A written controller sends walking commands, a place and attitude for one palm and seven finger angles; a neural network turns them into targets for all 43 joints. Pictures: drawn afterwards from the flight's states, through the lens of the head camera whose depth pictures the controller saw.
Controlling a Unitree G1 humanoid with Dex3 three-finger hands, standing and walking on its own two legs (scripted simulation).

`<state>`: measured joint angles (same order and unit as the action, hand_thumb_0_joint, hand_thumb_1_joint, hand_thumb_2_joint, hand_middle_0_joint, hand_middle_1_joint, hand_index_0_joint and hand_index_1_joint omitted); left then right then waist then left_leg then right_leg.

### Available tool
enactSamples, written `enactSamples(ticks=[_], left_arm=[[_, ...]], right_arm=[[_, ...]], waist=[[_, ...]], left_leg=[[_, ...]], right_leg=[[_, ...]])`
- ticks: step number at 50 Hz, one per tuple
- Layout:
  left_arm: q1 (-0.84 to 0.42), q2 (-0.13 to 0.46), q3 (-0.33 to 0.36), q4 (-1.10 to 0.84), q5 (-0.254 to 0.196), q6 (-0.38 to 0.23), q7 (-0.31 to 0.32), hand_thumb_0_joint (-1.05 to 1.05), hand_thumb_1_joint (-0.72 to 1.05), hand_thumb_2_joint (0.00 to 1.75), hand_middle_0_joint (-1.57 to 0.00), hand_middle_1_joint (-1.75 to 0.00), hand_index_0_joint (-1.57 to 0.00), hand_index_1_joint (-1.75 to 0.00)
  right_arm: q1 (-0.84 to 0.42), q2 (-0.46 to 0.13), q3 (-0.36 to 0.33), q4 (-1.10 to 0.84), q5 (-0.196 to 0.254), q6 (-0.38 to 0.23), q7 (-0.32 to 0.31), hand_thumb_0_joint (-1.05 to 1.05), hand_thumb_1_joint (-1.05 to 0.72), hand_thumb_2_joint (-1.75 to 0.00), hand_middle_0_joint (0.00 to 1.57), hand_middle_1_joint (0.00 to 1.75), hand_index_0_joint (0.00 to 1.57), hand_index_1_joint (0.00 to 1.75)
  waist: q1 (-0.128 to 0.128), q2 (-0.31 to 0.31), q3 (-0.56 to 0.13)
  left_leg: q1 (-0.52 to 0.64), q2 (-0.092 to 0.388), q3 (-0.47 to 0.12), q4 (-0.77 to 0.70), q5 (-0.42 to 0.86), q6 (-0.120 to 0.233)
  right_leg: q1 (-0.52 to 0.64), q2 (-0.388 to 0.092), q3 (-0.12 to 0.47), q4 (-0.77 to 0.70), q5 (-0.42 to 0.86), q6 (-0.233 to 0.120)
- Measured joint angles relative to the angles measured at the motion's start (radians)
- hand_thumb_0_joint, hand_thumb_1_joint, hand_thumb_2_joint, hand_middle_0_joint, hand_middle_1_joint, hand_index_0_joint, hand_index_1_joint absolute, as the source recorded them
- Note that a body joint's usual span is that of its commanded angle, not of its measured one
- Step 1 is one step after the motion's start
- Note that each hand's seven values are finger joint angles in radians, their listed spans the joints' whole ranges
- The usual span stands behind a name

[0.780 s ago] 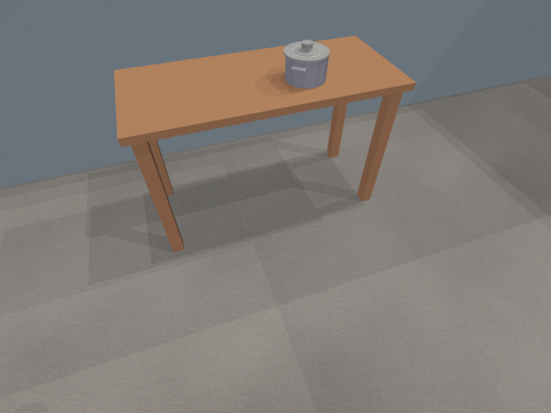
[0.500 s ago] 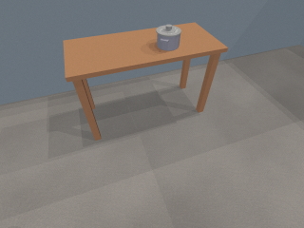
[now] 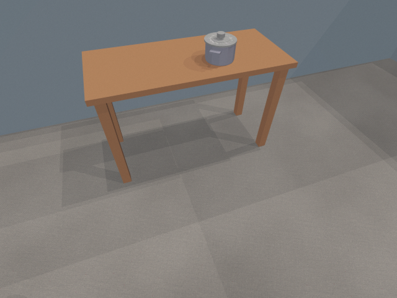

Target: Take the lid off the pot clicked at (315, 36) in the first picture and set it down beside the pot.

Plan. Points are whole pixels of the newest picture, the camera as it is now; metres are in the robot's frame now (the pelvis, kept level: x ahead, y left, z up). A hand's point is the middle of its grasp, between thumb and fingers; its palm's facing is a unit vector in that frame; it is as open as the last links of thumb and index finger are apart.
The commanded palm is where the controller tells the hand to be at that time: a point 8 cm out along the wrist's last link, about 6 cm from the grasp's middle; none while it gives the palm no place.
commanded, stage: walk to a spot facing it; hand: left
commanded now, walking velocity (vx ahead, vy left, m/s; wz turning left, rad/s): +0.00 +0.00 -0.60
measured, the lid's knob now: (220, 34) +1.26 -0.03 -0.01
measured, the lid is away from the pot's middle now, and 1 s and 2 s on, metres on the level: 0.00 0.00 0.00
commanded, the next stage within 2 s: none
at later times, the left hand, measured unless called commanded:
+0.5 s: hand out of the picture +0.04 +0.17 -0.17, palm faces -0.13 -0.96 -0.23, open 7.4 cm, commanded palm none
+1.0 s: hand (132, 249) +0.27 +0.20 -0.18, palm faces -0.41 -0.89 -0.19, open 7.4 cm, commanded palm none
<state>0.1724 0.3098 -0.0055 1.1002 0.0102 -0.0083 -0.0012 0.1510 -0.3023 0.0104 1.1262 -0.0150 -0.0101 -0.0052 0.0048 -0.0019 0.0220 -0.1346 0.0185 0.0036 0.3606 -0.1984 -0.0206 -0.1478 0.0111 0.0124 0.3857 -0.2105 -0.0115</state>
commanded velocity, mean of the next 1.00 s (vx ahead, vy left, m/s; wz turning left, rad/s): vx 0.23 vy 0.00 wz -0.59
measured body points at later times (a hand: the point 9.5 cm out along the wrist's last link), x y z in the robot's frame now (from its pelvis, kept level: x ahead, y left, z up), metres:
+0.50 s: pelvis +0.00 -0.02 -0.01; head +0.02 -0.05 +0.44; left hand +0.04 +0.22 -0.15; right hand +0.02 -0.28 -0.17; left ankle +0.01 +0.12 -0.67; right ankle -0.01 -0.10 -0.75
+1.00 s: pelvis +0.16 +0.01 +0.00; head +0.18 +0.05 +0.44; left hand +0.30 +0.24 -0.17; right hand +0.12 -0.23 -0.12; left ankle +0.17 +0.10 -0.75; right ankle +0.06 -0.09 -0.65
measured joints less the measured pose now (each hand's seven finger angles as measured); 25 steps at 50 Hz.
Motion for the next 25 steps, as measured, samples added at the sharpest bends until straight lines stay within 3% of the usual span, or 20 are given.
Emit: enactSamples(ticks=[5,13,17,18,20,22,25], left_arm=[[0.013,-0.006,0.011,-0.022,0.001,0.017,0.002,0.0,0.9,0.89,-0.2,-0.3,-0.21,-0.3],[0.062,-0.042,0.032,-0.1,0.008,0.057,-0.009,0.0,0.91,0.89,-0.2,-0.3,-0.2,-0.3],[0.09,-0.068,0.046,-0.137,0.009,0.06,-0.019,0.0,0.91,0.89,-0.2,-0.3,-0.2,-0.3],[0.1,-0.08,0.048,-0.143,0.012,0.055,-0.022,0.0,0.91,0.89,-0.2,-0.3,-0.2,-0.3],[0.123,-0.097,0.047,-0.157,0.015,0.039,-0.018,0.0,0.91,0.89,-0.2,-0.3,-0.2,-0.3],[0.149,-0.117,0.046,-0.163,0.011,0.025,-0.009,0.0,0.91,0.89,-0.2,-0.3,-0.2,-0.3],[0.19,-0.137,0.043,-0.155,0.008,0.012,-0.01,0.0,0.91,0.89,-0.2,-0.3,-0.21,-0.3]], right_arm=[[-0.007,0.008,-0.009,-0.026,-0.002,0.004,-0.008,0.0,-0.9,-0.9,0.2,0.3,0.2,0.3],[0.018,0.062,-0.034,-0.122,-0.003,0.024,-0.014,0.0,-0.9,-0.9,0.2,0.3,0.2,0.3],[0.032,0.074,-0.045,-0.145,-0.007,0.032,-0.009,0.0,-0.9,-0.9,0.2,0.3,0.21,0.3],[0.037,0.068,-0.048,-0.148,-0.007,0.038,-0.006,0.0,-0.9,-0.9,0.2,0.3,0.21,0.3],[0.048,0.067,-0.053,-0.147,-0.007,0.057,-0.001,0.0,-0.9,-0.9,0.2,0.3,0.2,0.3],[0.047,0.065,-0.055,-0.146,-0.009,0.063,0.005,0.0,-0.91,-0.9,0.2,0.3,0.2,0.3],[0.044,0.066,-0.06,-0.161,-0.015,0.045,0.015,0.01,-0.91,-0.9,0.2,0.3,0.2,0.3]], waist=[[0.013,0.0,0.003],[0.015,-0.018,0.027],[0.033,-0.012,0.049],[0.033,0.012,0.05],[0.033,0.028,0.038],[0.042,0.034,0.034],[0.04,0.033,0.024]], left_leg=[[-0.019,0.011,0.03,0.034,-0.02,-0.001],[-0.084,0.033,0.108,0.16,-0.09,-0.004],[-0.099,0.06,0.158,0.25,-0.144,-0.017],[-0.114,0.084,0.156,0.299,-0.175,-0.014],[-0.2,0.073,0.093,0.497,-0.293,-0.015],[-0.278,0.044,0.035,0.66,-0.256,-0.011],[-0.345,0.036,0.018,0.723,-0.157,-0.019]], right_leg=[[-0.033,0.011,0.03,0.036,-0.008,0.0],[-0.154,0.039,0.101,0.211,-0.068,-0.003],[-0.193,0.017,0.024,0.322,-0.148,0.003],[-0.191,0.033,0.009,0.328,-0.146,-0.017],[-0.198,0.049,-0.002,0.334,-0.148,-0.055],[-0.174,0.062,0.007,0.274,-0.117,-0.064],[-0.126,0.075,0.036,0.155,-0.059,-0.069]])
